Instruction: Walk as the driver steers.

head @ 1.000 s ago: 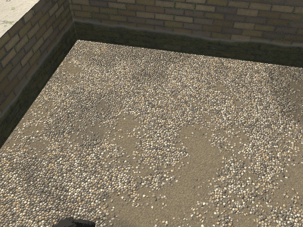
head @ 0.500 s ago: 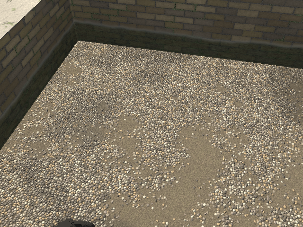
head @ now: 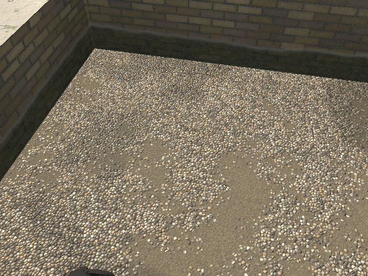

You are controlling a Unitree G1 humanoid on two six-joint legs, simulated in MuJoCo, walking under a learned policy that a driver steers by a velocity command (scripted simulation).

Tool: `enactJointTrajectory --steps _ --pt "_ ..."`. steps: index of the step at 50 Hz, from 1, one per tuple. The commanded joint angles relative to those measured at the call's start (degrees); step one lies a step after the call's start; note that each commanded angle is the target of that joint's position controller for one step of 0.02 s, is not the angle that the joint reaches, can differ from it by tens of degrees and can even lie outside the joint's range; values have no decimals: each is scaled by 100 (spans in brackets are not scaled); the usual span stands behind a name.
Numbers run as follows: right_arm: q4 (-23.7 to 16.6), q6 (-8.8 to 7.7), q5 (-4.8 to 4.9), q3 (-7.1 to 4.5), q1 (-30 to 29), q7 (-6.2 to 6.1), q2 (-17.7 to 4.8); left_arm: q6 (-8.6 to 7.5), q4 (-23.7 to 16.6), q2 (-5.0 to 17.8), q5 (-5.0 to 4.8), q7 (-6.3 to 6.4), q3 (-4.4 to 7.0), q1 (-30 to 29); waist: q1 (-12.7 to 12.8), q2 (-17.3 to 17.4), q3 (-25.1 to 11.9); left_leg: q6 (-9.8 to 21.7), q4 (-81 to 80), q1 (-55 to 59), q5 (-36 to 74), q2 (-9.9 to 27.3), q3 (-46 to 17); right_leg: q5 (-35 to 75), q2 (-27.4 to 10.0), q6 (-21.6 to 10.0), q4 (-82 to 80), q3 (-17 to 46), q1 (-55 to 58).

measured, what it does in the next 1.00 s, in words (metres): stands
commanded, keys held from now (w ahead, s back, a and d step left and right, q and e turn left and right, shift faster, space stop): w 1.00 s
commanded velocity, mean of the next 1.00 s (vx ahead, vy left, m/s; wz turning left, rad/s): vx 0.50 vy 0.00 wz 0.00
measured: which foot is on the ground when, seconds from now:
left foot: down 0.00-1.00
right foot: down 0.00-1.00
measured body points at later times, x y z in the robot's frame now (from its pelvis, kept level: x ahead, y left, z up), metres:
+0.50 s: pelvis +0.00 +0.00 +0.00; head +0.00 +0.00 +0.45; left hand +0.21 +0.21 -0.07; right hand +0.17 -0.22 -0.08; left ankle -0.06 +0.13 -0.75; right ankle -0.01 -0.13 -0.75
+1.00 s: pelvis +0.00 +0.00 +0.00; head +0.00 +0.00 +0.45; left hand +0.21 +0.21 -0.07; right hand +0.17 -0.22 -0.08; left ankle -0.06 +0.13 -0.75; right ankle -0.01 -0.13 -0.75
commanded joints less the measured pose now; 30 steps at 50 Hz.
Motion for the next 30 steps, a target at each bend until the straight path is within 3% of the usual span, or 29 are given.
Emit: enactJointTrajectory --steps 1,7,8,9,14,20,21,22,23,30 --pt "-496 -95 -1 -169 -260 -15 -538 -96 -557 509 5 19 168 -511 -9 32 -383 1 -189 -502 1547 310 -302 1808 -396 -233 54 480 718" --pt "-496 -97 0 -168 -259 -13 -541 -94 -560 513 6 21 167 -509 -5 33 -380 2 -197 -510 1524 311 -306 1779 -394 -224 48 485 714" --pt "-356 -79 74 -206 -189 -49 -681 -109 -367 590 -35 46 230 -200 114 129 -553 0 -308 -498 1049 291 -343 1263 -390 -197 24 451 951" --pt "-516 -89 36 -171 -315 -27 -518 -101 -556 551 -29 26 180 -541 -12 6 -146 -2 -246 -624 1378 293 -302 1661 -387 -211 24 481 599" --pt "-487 -92 -3 -172 -241 -18 -537 -100 -551 500 8 20 167 -506 -14 21 -395 0 -188 -483 1556 305 -300 1827 -386 -231 54 488 718" --pt "-493 -97 0 -169 -253 -15 -542 -93 -558 512 7 23 167 -505 -6 33 -382 -3 -197 -500 1534 306 -304 1794 -387 -219 47 495 712" --pt "-352 -79 74 -206 -183 -51 -684 -108 -364 590 -34 48 230 -195 113 129 -555 -4 -307 -487 1061 286 -342 1276 -383 -192 22 462 948" --pt "-512 -89 35 -172 -309 -29 -521 -101 -553 551 -29 28 180 -536 -13 7 -150 -7 -246 -614 1391 289 -301 1674 -380 -206 23 491 598" --pt "-492 -90 1 -166 -282 -25 -518 -97 -548 506 0 25 172 -531 -5 -9 -277 -1 -220 -512 1444 299 -302 1743 -380 -221 15 499 613" --pt "-489 -96 -1 -170 -248 -18 -542 -95 -554 510 6 25 167 -502 -8 32 -382 -7 -195 -489 1552 302 -302 1816 -381 -218 48 503 710"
